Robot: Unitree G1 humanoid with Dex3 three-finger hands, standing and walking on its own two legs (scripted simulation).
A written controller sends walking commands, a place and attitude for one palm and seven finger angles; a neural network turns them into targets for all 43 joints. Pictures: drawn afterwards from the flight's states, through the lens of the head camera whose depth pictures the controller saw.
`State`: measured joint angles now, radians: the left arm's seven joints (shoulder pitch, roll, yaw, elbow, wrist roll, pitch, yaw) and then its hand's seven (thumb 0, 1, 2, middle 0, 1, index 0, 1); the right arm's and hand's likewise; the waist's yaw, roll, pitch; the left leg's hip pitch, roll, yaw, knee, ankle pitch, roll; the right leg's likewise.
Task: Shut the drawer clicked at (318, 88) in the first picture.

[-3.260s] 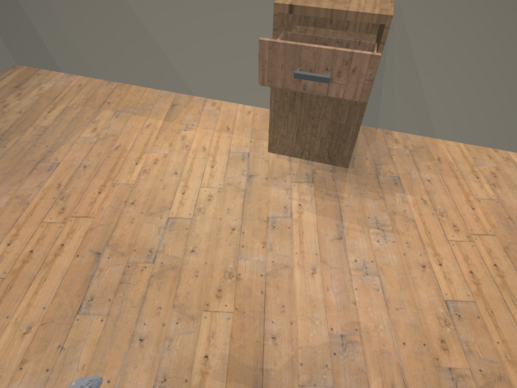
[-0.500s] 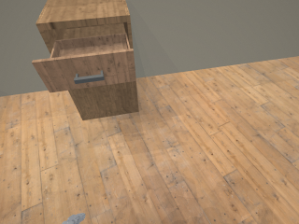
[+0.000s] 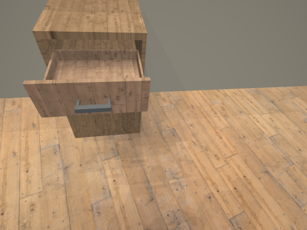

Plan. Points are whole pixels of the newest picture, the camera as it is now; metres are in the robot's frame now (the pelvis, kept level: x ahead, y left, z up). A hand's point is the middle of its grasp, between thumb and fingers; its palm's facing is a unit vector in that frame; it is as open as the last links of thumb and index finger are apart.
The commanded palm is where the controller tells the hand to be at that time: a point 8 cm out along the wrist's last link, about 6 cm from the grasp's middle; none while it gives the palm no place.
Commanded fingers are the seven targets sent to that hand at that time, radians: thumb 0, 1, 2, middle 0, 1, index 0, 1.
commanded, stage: turn to face it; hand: left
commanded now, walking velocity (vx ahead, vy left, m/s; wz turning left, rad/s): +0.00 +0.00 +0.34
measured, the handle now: (93, 104) +0.55 +0.26 -0.07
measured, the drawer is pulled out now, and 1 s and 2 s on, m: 0.30 0.30 0.30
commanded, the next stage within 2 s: take the last steps up to it in 0.32 s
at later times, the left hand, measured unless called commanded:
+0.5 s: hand out of the picture +0.09 +0.16 -0.15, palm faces +0.22 -0.94 -0.24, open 7.2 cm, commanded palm none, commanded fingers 0.00 0.90 0.90 -0.20 -0.30 -0.20 -0.30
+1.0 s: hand out of the picture +0.10 +0.18 -0.17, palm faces +0.23 -0.96 -0.17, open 7.4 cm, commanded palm none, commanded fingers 0.00 0.90 0.90 -0.20 -0.30 -0.20 -0.30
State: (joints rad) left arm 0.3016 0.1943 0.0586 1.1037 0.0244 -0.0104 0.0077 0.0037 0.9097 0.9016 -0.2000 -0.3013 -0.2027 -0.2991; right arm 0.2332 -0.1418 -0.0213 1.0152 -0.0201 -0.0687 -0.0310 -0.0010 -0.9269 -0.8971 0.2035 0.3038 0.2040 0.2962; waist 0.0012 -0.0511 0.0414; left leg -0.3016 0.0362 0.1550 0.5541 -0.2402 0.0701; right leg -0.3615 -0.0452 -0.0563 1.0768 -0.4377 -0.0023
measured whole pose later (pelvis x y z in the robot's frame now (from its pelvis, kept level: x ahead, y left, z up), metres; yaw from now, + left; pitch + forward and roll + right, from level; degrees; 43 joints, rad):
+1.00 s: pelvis +0.12 +0.00 +0.01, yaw +11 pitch -1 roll +1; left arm 0.28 0.18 0.06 1.07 0.03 0.01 -0.02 0.00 0.91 0.90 -0.20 -0.30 -0.20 -0.30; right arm 0.42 -0.11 -0.02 1.13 -0.02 -0.05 -0.02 0.00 -0.91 -0.90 0.20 0.30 0.21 0.30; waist -0.01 -0.03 0.04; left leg 0.00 0.01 0.12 0.30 -0.28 0.01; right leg -0.53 -0.12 -0.07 0.86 -0.24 0.01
